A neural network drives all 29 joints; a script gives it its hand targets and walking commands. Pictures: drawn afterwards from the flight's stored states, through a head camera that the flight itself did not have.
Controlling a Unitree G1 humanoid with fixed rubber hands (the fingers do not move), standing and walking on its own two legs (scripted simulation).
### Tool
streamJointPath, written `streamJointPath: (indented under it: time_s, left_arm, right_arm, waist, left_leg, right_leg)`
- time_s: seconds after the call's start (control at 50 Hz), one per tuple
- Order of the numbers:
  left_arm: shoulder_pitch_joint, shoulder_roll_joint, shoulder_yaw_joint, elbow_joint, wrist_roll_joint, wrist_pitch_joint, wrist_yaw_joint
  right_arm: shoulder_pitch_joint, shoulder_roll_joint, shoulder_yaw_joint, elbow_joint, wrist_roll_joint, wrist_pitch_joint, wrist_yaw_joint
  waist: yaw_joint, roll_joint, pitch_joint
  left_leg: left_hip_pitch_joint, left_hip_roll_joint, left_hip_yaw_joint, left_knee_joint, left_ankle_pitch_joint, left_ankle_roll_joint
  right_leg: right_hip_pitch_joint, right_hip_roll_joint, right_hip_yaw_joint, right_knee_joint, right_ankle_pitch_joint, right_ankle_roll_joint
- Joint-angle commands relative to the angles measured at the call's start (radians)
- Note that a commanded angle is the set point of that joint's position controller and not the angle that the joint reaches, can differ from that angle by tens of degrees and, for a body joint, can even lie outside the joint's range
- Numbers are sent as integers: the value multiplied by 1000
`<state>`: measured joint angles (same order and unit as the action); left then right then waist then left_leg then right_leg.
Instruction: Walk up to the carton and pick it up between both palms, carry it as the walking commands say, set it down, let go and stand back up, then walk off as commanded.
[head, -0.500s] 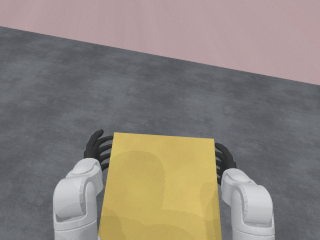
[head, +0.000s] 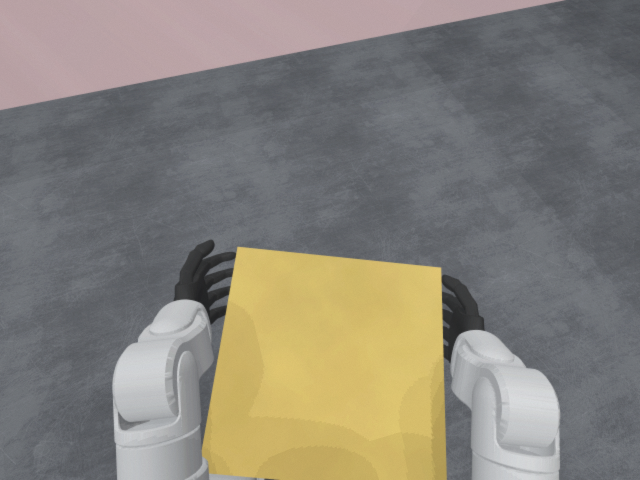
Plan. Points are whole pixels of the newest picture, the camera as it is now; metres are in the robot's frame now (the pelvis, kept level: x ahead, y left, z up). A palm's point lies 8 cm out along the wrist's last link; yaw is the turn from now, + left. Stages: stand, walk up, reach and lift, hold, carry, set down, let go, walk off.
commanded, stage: carry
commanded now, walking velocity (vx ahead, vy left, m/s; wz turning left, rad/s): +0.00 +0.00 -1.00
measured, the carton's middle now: (323, 364) +0.25 -0.01 -0.03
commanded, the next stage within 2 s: none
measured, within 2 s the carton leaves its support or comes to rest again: neither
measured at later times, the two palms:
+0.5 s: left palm (373, 243) +0.36 -0.07 +0.09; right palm (637, 381) +0.20 -0.32 +0.06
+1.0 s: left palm (488, 249) +0.33 -0.19 +0.11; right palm out of the picture +0.11 -0.39 +0.08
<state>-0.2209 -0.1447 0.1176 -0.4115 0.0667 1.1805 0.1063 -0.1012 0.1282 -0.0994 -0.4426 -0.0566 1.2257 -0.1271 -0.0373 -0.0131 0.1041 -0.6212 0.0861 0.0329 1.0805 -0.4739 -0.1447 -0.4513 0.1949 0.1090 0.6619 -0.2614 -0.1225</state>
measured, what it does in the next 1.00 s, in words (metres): steps to the right, turning right: left foot, then right foot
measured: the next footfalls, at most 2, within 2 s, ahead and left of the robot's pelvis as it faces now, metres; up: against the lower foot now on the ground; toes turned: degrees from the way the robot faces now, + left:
left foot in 0.22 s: +0.10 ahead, +0.10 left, +0.00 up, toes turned -11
right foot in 0.48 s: +0.01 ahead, -0.23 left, +0.00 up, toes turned -40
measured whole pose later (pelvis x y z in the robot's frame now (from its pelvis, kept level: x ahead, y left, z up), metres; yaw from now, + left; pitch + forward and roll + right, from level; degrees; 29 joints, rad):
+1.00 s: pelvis +0.03 -0.11 +0.01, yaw -46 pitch +2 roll +0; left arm -0.20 -0.14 0.15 -0.42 0.09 1.22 0.09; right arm -0.13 0.13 -0.05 -0.37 -0.10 1.26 -0.11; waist 0.02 -0.02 -0.01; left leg -0.35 0.05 0.10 0.62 -0.29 0.01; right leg -0.46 0.08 0.01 0.82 -0.46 0.01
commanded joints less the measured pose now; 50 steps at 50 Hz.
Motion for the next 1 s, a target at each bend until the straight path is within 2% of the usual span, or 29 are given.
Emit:
streamJointPath:
  time_s: [0.0,0.04,0.12,0.16,0.18,0.2,0.22,0.26,0.3,0.36,0.38,0.4,0.42,0.44,0.46,0.5,0.56,0.64,0.66,0.76,0.78,0.8,0.82,0.84,0.86,0.88,0.92,0.96,0.98]
  left_arm:
    - [-269,-866,-685,-135,-319,22,-240]
    - [-228,-870,-687,-40,-319,41,-253]
    - [-300,-873,-736,-86,-363,35,-270]
    - [-342,-866,-730,-82,-387,36,-276]
    - [-408,-877,-776,-140,-418,36,-275]
    - [-416,-895,-774,-98,-432,47,-271]
    - [-325,-867,-726,-4,-419,61,-273]
    - [-419,-848,-777,-71,-434,63,-279]
    - [-428,-862,-790,-45,-444,54,-297]
    - [-380,-848,-756,13,-434,64,-294]
    - [-393,-863,-754,-33,-462,63,-296]
    - [-365,-868,-732,59,-435,69,-305]
    - [-322,-896,-739,46,-447,64,-304]
    - [-324,-870,-714,37,-431,51,-312]
    - [-314,-851,-693,93,-406,58,-305]
    - [-317,-887,-693,27,-376,50,-289]
    - [-399,-951,-722,-71,-361,27,-281]
    - [-302,-990,-703,-115,-335,11,-249]
    - [-297,-981,-700,-103,-316,10,-236]
    - [-253,-907,-686,-125,-277,21,-223]
    - [-286,-914,-711,-134,-283,32,-224]
    - [-299,-935,-707,-81,-286,42,-222]
    - [-285,-931,-712,-64,-299,50,-229]
    - [-281,-884,-685,-36,-288,53,-235]
    - [-351,-911,-708,-47,-317,54,-251]
    - [-372,-926,-719,-57,-344,55,-264]
    - [-408,-923,-743,-72,-362,54,-274]
    - [-380,-947,-722,40,-374,80,-293]
    - [-391,-941,-717,55,-393,83,-300]
  right_arm:
    - [-543,888,751,-223,437,-54,275]
    - [-580,887,738,-216,414,-46,279]
    - [-579,894,727,-193,410,-55,276]
    - [-537,928,706,-125,374,-51,271]
    - [-478,895,672,-120,336,-55,269]
    - [-549,894,643,-105,345,-52,260]
    - [-528,888,650,-134,342,-45,244]
    - [-530,829,633,-173,320,-50,238]
    - [-547,842,616,-144,299,-56,237]
    - [-534,804,597,-132,285,-42,234]
    - [-504,817,619,-118,289,-39,229]
    - [-637,818,650,-181,299,-38,224]
    - [-622,806,638,-174,306,-38,226]
    - [-670,812,671,-190,302,-42,229]
    - [-626,822,659,-135,296,-32,228]
    - [-615,866,706,-89,358,-23,252]
    - [-685,970,746,-155,413,-44,285]
    - [-675,933,717,-235,443,-70,286]
    - [-694,939,741,-262,449,-65,290]
    - [-658,894,760,-233,476,-44,292]
    - [-649,896,755,-254,461,-42,301]
    - [-646,924,767,-208,451,-31,298]
    - [-601,898,736,-172,443,-20,306]
    - [-538,875,719,-95,412,-18,305]
    - [-627,874,721,-176,414,-32,306]
    - [-617,882,717,-174,412,-33,299]
    - [-614,873,708,-189,381,-34,280]
    - [-602,860,667,-139,343,-23,256]
    - [-643,836,674,-146,326,-19,243]
  waist:
    - [88,-38,-596]
    - [81,-37,-564]
    - [77,-67,-557]
    - [60,-116,-561]
    - [44,80,-601]
    - [65,378,-598]
    - [44,325,-551]
    - [43,166,-497]
    - [30,66,-394]
    - [23,229,-380]
    - [22,241,-434]
    - [32,140,-442]
    - [49,197,-460]
    - [77,-29,-441]
    - [51,-340,-435]
    - [63,-164,-562]
    - [64,-128,-609]
    - [66,-41,-701]
    - [77,-88,-685]
    - [83,-65,-713]
    - [71,20,-715]
    - [57,-30,-685]
    - [52,73,-653]
    - [46,234,-628]
    - [34,313,-547]
    - [33,271,-538]
    - [25,112,-473]
    - [24,173,-476]
    - [43,117,-467]
  left_leg:
    - [3,-42,-49,-133,38,21]
    - [45,-42,-72,-165,59,23]
    - [241,-143,-25,-455,39,44]
    - [544,-77,-43,-656,139,74]
    - [760,71,-145,-754,338,125]
    - [875,359,-344,-676,640,206]
    - [872,493,-356,-618,938,316]
    - [643,421,-182,-630,866,306]
    - [541,314,-34,-632,605,226]
    - [514,298,94,-583,708,197]
    - [518,308,126,-527,698,177]
    - [534,286,153,-446,676,148]
    - [445,257,224,-344,546,112]
    - [233,204,234,-172,354,62]
    - [-36,77,222,27,-190,-8]
    - [-1,40,60,15,-282,-25]
    - [19,6,2,-72,-121,-4]
    - [75,5,-31,-148,-14,23]
    - [92,-11,-8,-193,-6,23]
    - [236,-75,-10,-346,-2,58]
    - [315,-55,3,-421,100,68]
    - [429,-50,13,-557,204,80]
    - [555,42,-65,-630,365,105]
    - [653,237,-268,-610,728,210]
    - [605,363,-295,-619,927,318]
    - [598,377,-275,-607,1002,343]
    - [542,326,-203,-638,868,309]
    - [459,216,-59,-565,656,225]
    - [425,167,-21,-519,508,191]
  right_leg:
    - [547,-330,375,-135,817,15]
    - [493,-330,416,-136,791,17]
    - [497,-265,390,-207,865,168]
    - [293,-192,282,-157,747,223]
    - [98,-115,166,-11,395,236]
    - [-137,-44,38,248,-152,205]
    - [-277,-56,-29,523,-300,203]
    - [-193,-196,0,538,-202,167]
    - [-155,-181,-40,374,-194,168]
    - [-60,-138,-185,168,-240,156]
    - [31,-150,-199,78,-194,149]
    - [79,-108,-224,-35,-139,142]
    - [161,-134,-190,-135,-13,139]
    - [316,-193,-36,-214,123,76]
    - [460,-455,370,-228,670,-25]
    - [522,-428,384,-60,1176,-80]
    - [535,-390,335,-126,756,-29]
    - [562,-422,278,-27,871,-44]
    - [544,-400,257,-18,900,-43]
    - [507,-398,337,-112,690,-21]
    - [450,-390,278,-60,748,-14]
    - [358,-363,248,-61,658,22]
    - [223,-301,191,17,481,65]
    - [49,-166,82,132,251,132]
    - [-40,-102,-45,258,-206,151]
    - [-50,-152,-60,297,-345,140]
    - [-74,-183,-59,245,-283,138]
    - [112,-179,-114,-70,-71,152]
    - [213,-174,-106,-237,60,156]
